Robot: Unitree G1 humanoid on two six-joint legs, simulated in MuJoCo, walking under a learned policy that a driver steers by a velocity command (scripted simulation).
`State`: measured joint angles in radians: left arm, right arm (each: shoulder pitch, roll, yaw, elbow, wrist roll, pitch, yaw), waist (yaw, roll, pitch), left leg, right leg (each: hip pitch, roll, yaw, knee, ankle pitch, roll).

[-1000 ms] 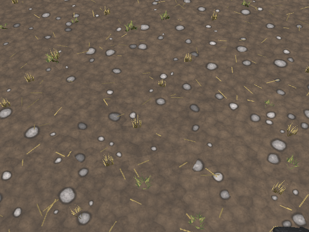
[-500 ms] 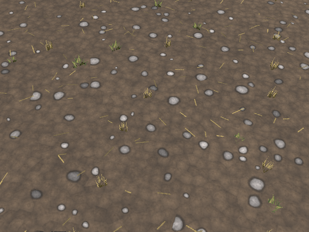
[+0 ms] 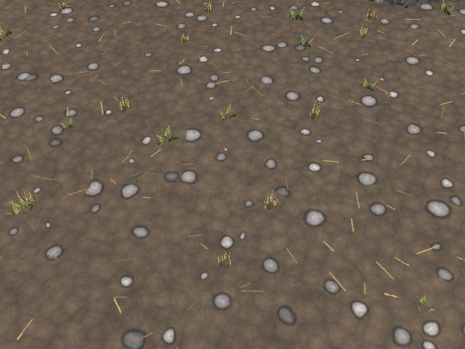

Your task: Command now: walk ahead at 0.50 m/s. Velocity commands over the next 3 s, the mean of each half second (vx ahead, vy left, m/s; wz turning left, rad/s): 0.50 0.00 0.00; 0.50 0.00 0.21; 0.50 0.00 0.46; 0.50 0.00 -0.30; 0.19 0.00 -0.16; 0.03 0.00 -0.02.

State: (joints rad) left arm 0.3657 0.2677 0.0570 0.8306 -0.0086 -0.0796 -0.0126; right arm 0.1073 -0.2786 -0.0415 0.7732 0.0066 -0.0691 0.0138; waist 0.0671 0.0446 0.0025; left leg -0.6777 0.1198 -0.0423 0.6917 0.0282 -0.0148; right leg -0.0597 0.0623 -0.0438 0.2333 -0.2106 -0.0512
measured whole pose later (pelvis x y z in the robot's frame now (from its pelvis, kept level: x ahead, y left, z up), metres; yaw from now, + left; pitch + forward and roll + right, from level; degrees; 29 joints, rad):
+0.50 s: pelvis +0.27 +0.06 +0.00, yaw +0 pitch +2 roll +1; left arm 0.13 0.28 0.06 0.78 -0.01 -0.06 0.00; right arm 0.35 -0.26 -0.05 0.88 0.00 -0.08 0.01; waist -0.06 -0.04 0.00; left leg -0.07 -0.05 0.05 0.23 -0.19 0.05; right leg -0.68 -0.13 0.04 0.75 0.00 0.01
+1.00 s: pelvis +0.54 -0.01 +0.00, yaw +8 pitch +1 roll -2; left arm 0.31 0.25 0.07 0.90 0.02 -0.10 0.00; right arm 0.19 -0.29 -0.08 0.83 0.03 -0.03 0.00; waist 0.05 0.05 0.02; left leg -0.69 0.11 -0.08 0.94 -0.08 0.01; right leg -0.06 0.03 -0.18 0.25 -0.20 -0.05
